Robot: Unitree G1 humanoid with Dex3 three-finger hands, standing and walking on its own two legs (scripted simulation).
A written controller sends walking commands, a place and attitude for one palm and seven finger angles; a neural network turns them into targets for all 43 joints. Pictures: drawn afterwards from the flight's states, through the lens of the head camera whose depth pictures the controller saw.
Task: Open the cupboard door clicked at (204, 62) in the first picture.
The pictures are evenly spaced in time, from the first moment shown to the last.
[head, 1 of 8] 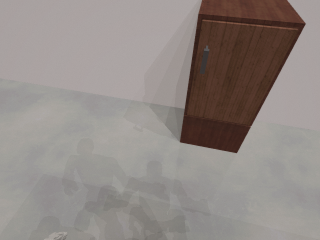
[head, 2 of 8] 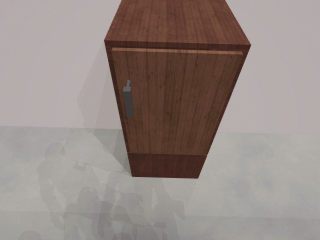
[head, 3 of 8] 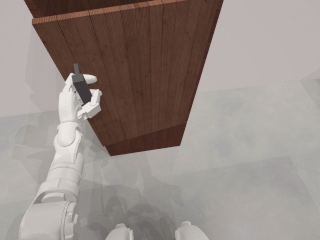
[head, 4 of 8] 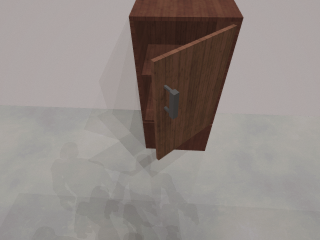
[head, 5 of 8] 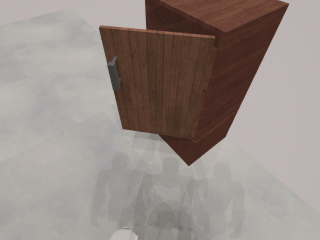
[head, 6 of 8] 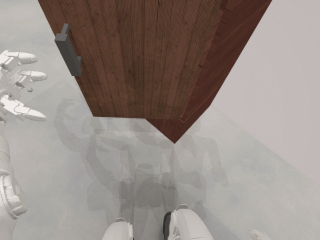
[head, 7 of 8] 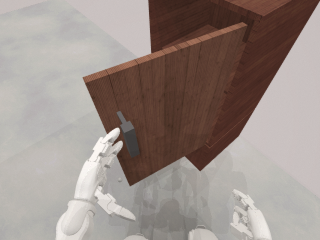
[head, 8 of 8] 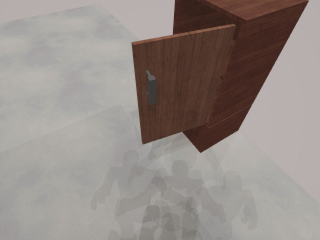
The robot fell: no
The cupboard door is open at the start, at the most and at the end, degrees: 0 80 80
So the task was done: yes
